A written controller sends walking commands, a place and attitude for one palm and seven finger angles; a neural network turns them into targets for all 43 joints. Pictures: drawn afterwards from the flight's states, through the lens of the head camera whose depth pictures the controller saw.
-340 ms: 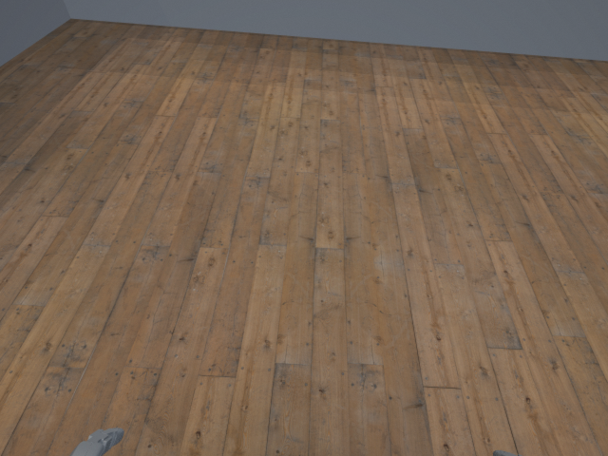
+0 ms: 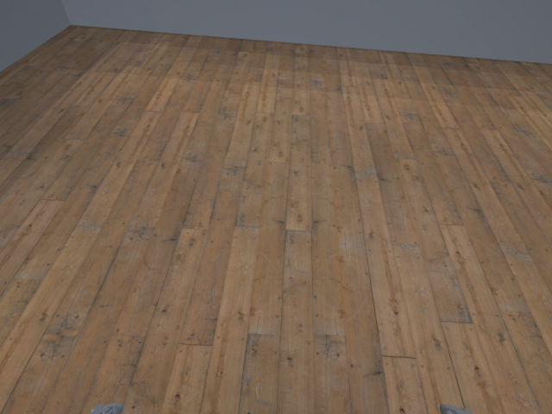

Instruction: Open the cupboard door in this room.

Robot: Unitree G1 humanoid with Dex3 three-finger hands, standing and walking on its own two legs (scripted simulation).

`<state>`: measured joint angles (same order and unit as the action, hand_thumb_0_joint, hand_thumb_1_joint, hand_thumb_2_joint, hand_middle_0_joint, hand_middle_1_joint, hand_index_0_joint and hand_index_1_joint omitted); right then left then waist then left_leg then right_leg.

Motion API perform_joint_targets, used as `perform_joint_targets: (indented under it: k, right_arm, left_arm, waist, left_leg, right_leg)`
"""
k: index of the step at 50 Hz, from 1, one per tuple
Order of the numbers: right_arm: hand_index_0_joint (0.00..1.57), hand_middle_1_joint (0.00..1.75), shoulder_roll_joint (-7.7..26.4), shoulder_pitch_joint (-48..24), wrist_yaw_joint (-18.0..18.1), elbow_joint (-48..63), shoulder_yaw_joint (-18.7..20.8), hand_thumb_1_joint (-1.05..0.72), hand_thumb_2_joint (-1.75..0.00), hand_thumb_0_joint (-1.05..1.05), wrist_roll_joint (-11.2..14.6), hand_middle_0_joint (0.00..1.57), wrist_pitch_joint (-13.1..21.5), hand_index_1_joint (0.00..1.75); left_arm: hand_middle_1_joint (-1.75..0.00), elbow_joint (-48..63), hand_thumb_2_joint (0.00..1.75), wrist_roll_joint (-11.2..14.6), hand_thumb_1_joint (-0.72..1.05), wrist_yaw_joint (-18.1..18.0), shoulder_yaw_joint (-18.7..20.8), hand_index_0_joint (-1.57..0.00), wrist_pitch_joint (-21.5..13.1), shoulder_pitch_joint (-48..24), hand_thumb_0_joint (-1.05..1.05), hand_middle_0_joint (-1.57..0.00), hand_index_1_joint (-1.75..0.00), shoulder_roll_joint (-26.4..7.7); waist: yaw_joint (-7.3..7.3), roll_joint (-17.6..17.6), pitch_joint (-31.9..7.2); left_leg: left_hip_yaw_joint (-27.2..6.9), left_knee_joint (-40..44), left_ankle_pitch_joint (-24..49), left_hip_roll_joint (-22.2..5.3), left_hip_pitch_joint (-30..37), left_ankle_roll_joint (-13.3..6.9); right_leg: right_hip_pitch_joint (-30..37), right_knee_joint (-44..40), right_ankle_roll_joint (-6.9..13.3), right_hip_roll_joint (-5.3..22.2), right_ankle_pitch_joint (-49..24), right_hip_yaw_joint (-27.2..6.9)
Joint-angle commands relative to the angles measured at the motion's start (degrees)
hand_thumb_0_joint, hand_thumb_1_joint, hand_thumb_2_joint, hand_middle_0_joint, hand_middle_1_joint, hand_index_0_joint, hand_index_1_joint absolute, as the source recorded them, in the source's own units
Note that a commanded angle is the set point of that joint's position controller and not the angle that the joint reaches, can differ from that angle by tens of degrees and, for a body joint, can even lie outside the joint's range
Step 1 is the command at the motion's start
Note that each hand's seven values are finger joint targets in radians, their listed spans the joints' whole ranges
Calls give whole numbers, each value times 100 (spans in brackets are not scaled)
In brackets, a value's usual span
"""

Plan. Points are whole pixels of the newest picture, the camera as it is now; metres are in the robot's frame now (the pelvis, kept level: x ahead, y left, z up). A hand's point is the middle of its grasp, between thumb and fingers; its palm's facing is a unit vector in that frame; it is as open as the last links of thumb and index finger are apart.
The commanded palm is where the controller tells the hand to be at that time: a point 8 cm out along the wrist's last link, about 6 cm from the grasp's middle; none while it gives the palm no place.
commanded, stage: stand and wait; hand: left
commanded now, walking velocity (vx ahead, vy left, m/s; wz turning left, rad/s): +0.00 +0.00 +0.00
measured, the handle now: out of the picture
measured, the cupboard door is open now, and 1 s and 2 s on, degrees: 0 0 0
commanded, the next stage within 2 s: turn or walk to find it in 0.56 s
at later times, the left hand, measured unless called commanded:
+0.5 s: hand out of the picture +0.06 +0.24 -0.15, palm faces -0.04 -0.94 -0.33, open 7.4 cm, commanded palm none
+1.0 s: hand out of the picture +0.00 +0.22 -0.19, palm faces +0.07 -0.97 -0.21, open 7.4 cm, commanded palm none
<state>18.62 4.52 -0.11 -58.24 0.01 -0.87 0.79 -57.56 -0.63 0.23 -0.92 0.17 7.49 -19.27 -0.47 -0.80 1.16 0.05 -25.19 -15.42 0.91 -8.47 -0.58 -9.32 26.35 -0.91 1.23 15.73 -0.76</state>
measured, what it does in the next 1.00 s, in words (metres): stands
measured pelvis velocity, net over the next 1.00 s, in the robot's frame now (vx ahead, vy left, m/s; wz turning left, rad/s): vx -0.04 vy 0.02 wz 0.10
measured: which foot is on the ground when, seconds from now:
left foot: down 0.00-1.00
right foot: down 0.00-0.96, up 0.98-1.00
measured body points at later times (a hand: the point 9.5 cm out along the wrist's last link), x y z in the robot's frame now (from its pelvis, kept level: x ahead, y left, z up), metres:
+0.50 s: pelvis -0.03 -0.01 +0.00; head -0.03 -0.01 +0.45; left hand +0.06 +0.29 -0.13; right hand +0.05 -0.31 -0.13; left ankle -0.02 +0.11 -0.74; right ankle -0.02 -0.13 -0.74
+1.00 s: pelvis -0.04 +0.02 -0.01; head -0.02 +0.05 +0.43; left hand +0.00 +0.27 -0.18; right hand +0.03 -0.23 -0.15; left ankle -0.02 +0.11 -0.74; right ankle -0.02 -0.13 -0.73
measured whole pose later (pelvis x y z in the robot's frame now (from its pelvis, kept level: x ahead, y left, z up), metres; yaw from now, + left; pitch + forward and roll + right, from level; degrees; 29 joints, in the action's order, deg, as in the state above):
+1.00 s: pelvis -0.04 +0.02 -0.01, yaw +6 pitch -1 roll -1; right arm 11.6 12.3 -1.1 -58.3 1.1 -0.9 -1.9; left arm -56.3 -0.9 -1.0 0.3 3.2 10.9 -14.8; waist 0.6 -3.3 3.8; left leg -2.0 -36.0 -16.4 3.0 -18.9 -2.3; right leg -18.4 40.6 -2.1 3.9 22.5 2.9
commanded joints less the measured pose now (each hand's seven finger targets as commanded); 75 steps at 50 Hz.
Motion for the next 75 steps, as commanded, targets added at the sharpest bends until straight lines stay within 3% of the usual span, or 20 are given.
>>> perform_joint_targets:
  k: [1,30,33,38,43,45,46,47,48,49,50,54,59,63,68,69,70,71,73,75]
  right_arm:
    - [20,30,1227,-294,107,317,277,-90,-90,0,9,20,129,30]
    - [20,30,1298,-18,58,-150,235,-90,-90,0,23,20,106,30]
    - [20,30,979,130,39,-115,190,-90,-90,0,18,20,37,30]
    - [20,30,529,429,20,21,153,-90,-90,0,3,20,-137,30]
    - [20,30,405,711,16,231,284,-90,-90,0,15,20,-242,30]
    - [20,30,284,916,-3,234,308,-90,-90,0,24,20,-249,30]
    - [20,30,284,1018,-14,240,318,-90,-90,0,23,20,-225,30]
    - [20,30,399,1117,-29,275,350,-90,-90,0,2,20,-194,30]
    - [20,30,748,1246,-21,328,421,-90,-90,0,-51,20,-153,30]
    - [20,30,807,1313,44,311,473,-90,-90,0,-41,20,-142,30]
    - [20,30,794,1274,100,330,482,-90,-90,0,-18,20,-136,30]
    - [20,30,508,1016,160,485,475,-90,-90,0,-19,20,-112,30]
    - [20,30,434,1331,173,471,549,-90,-90,0,-35,20,-161,30]
    - [20,30,475,1321,150,522,604,-90,-90,0,-61,20,-219,30]
    - [20,30,418,893,55,731,648,-90,-90,0,-31,20,-304,30]
    - [20,30,172,900,21,784,634,-90,-90,0,8,20,-334,30]
    - [20,30,-181,959,30,934,584,-90,-90,0,18,20,-330,30]
    - [20,30,176,735,39,942,670,-90,-90,0,-80,20,-318,30]
    - [20,30,109,1037,-37,738,682,-90,-90,0,-69,20,-424,30]
    - [20,30,45,1230,-74,544,633,-90,-90,0,-53,20,-422,30]
  left_arm:
    - [-30,339,90,0,90,-107,314,-20,-149,-259,0,-20,-30,-1204]
    - [-30,-32,90,-1,90,-70,308,-20,-152,-269,0,-20,-30,-1259]
    - [-30,-24,90,3,90,-110,281,-20,-68,-79,0,-20,-30,-959]
    - [-30,89,90,-11,90,-179,278,-20,80,252,0,-20,-30,-691]
    - [-30,420,90,-46,90,-223,377,-20,113,245,0,-20,-30,-803]
    - [-30,547,90,-69,90,-244,394,-20,109,120,0,-20,-30,-758]
    - [-30,601,90,-66,90,-245,404,-20,121,103,0,-20,-30,-702]
    - [-30,669,90,-51,90,-232,394,-20,157,99,0,-20,-30,-547]
    - [-30,768,90,-17,90,-213,354,-20,183,49,0,-20,-30,-253]
    - [-30,823,90,-38,90,-249,361,-20,181,-58,0,-20,-30,-222]
    - [-30,768,90,-47,90,-253,398,-20,206,30,0,-20,-30,-249]
    - [-30,654,90,-28,90,-180,422,-20,153,256,0,-20,-30,-1]
    - [-30,764,90,-2,90,-176,438,-20,153,117,0,-20,-30,180]
    - [-30,816,90,18,90,-201,445,-20,154,187,0,-20,-30,218]
    - [-30,657,90,26,90,-235,537,-20,131,986,0,-20,-30,29]
    - [-30,646,90,-29,90,-265,613,-20,94,1144,0,-20,-30,-285]
    - [-30,771,90,-131,90,-288,702,-20,55,1080,0,-20,-30,-795]
    - [-30,953,90,-65,90,-304,626,-20,72,678,0,-20,-30,-721]
    - [-30,1109,90,-44,90,-310,574,-20,11,3,0,-20,-30,-336]
    - [-30,1080,90,-37,90,-254,472,-20,-59,8,0,-20,-30,-124]
  waist:
    - [47,52,-454]
    - [47,39,-163]
    - [23,83,-230]
    - [7,-173,-171]
    - [85,-755,-264]
    - [190,-852,-270]
    - [233,-618,-293]
    - [270,146,-289]
    - [342,1457,-174]
    - [376,1688,-80]
    - [274,1460,-79]
    - [126,859,-448]
    - [308,900,-608]
    - [298,1028,-568]
    - [-75,892,-468]
    - [-131,192,-453]
    - [-166,-1550,-250]
    - [-138,-1168,90]
    - [269,-1018,352]
    - [374,-750,457]
  left_leg:
    - [-487,347,1595,-693,140,-178]
    - [-665,682,665,-705,-156,-128]
    - [-680,463,921,-703,-362,-106]
    - [-599,-133,870,-506,-916,-13]
    - [-245,-1299,141,-235,-944,58]
    - [-120,-1172,-152,-258,-817,90]
    - [-187,-784,331,-365,-538,57]
    - [-899,-277,879,-657,-426,-129]
    - [-2416,555,1353,-1446,-491,-598]
    - [-3162,1056,1676,-1806,-495,-1020]
    - [-3116,1063,1629,-1761,-495,-1103]
    - [-2257,666,1738,-1220,-96,-1000]
    - [-2466,646,1800,-1114,301,-1015]
    - [-2758,648,1865,-1047,107,-989]
    - [-2414,567,301,-490,-1316,-418]
    - [-1897,-217,-545,-103,-2182,-120]
    - [-686,-1975,-1258,610,-3156,277]
    - [-720,-3013,-1439,340,-2863,228]
    - [-689,-3902,-834,169,-2398,206]
    - [-416,-4391,-295,52,-2414,301]
  right_leg:
    - [139,-383,266,577,-1583,-429]
    - [-35,-854,261,583,-308,-584]
    - [19,-597,190,632,-517,-435]
    - [-77,-416,216,919,-536,-461]
    - [-479,-506,686,1606,-685,-692]
    - [-602,-252,721,1667,-872,-481]
    - [-811,65,578,1528,-811,-261]
    - [-1123,727,263,1027,-277,209]
    - [-1522,1909,-142,172,787,709]
    - [-1768,2906,-145,-29,1804,300]
    - [-1921,3350,-112,118,1656,-103]
    - [-1954,3425,-193,140,1051,-58]
    - [-1783,2573,-260,-22,1154,13]
    - [-1313,1756,-223,-158,1151,5]
    - [525,-336,-80,-197,-3,142]
    - [1187,-860,153,570,347,-504]
    - [1136,-1573,746,2171,1303,-2344]
    - [-172,-1615,922,2535,844,-2258]
    - [-978,-1603,744,1831,584,-1473]
    - [-739,-1222,710,1385,-543,-568]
